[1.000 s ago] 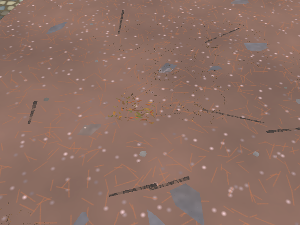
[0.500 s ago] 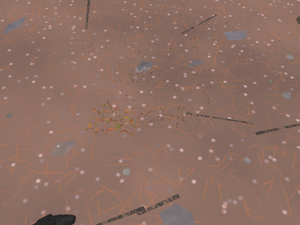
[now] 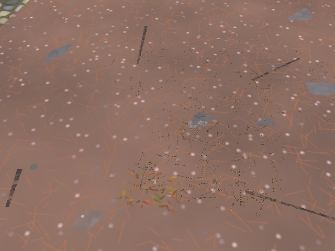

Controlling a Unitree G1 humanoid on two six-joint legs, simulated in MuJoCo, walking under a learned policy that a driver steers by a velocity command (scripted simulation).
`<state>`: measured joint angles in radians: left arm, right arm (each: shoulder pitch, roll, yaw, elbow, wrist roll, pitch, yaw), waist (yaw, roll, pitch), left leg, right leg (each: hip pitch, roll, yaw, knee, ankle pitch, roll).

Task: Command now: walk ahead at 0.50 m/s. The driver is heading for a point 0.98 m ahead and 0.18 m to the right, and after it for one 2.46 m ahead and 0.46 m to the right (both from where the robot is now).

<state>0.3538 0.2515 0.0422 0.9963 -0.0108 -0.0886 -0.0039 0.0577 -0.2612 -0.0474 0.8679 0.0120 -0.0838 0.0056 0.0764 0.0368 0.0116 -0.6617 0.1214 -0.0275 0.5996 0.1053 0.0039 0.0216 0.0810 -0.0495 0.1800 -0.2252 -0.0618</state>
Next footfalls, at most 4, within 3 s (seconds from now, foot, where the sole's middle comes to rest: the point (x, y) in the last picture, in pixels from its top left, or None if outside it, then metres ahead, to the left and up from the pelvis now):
0.14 left None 0.27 0.14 -0.78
0.68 right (222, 245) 0.53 -0.14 -0.78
1.20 left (205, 164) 0.90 -0.07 -0.78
1.64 right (261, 153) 0.99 -0.34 -0.78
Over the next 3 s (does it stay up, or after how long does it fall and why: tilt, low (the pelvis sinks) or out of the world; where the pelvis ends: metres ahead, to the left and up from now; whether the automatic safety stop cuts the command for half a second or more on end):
stays up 0.92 -0.18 -0.01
